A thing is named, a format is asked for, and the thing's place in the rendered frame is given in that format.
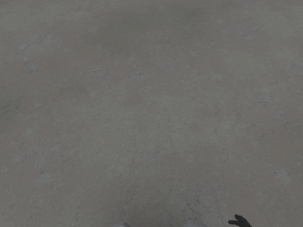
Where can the robot right hand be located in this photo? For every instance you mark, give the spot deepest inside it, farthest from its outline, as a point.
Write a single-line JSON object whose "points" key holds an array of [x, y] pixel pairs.
{"points": [[240, 221]]}

